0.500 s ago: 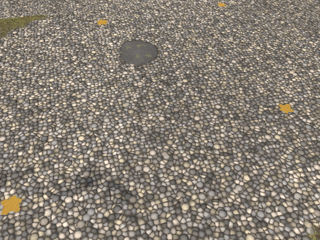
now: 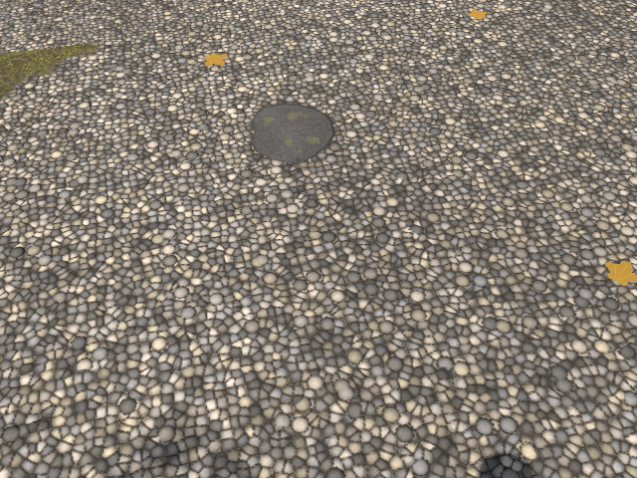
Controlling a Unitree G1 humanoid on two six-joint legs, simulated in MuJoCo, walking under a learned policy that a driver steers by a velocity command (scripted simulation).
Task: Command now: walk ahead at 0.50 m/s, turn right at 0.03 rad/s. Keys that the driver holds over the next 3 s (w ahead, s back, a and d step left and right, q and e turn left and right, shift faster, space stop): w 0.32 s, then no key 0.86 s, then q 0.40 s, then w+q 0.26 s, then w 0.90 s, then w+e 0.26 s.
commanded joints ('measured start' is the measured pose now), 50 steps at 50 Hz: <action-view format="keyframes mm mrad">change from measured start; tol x32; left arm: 1 -31 135 24 -42 -9 -21 12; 50 -328 87 7 52 2 59 27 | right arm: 1 -66 -16 4 -59 6 -8 12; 50 192 -27 19 186 -10 83 -14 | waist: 1 -19 -93 41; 12 -133 273 -343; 50 -71 -43 -43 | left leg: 1 81 -26 16 -170 155 3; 8 165 -66 36 -323 -15 59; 10 471 -111 80 -352 -39 104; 12 1113 254 -550 -444 -199 319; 23 544 65 -16 -587 611 203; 33 616 39 -27 -437 352 139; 37 386 -111 46 -264 -338 -9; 50 478 -93 46 -407 -168 14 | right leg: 1 -67 -246 125 -111 189 -146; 10 82 -257 97 241 492 -69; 12 -493 -22 15 887 -255 37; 14 -658 -102 137 1035 -300 5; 32 -249 -121 52 242 158 28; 35 142 -256 166 240 814 -85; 40 -38 -250 228 178 296 -95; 50 -1 -158 120 234 310 -59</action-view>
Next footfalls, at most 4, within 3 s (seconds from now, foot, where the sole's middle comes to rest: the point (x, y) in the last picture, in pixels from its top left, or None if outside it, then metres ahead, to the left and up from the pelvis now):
0.20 left None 0.29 0.16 -0.78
0.68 right None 0.46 -0.05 -0.78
1.68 left None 0.27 0.17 -0.78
2.24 right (311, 391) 0.69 0.10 -0.78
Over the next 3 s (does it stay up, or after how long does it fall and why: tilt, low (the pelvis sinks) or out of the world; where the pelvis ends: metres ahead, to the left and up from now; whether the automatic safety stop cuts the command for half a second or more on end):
stays up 0.89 0.37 0.00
